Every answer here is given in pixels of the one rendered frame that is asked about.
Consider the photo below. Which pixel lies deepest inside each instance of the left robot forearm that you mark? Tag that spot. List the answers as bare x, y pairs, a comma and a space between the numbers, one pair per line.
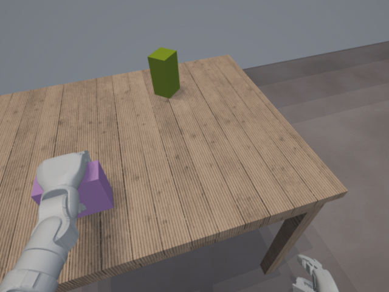
55, 234

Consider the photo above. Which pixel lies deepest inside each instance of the left robot hand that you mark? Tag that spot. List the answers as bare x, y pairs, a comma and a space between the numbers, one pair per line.
68, 169

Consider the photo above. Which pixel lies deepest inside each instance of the right robot hand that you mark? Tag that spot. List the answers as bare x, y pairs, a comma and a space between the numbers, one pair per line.
322, 280

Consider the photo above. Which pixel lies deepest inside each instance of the sponge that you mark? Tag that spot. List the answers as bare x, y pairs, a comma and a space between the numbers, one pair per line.
95, 191

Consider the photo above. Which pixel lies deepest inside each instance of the table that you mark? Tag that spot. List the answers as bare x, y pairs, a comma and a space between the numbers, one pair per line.
214, 161

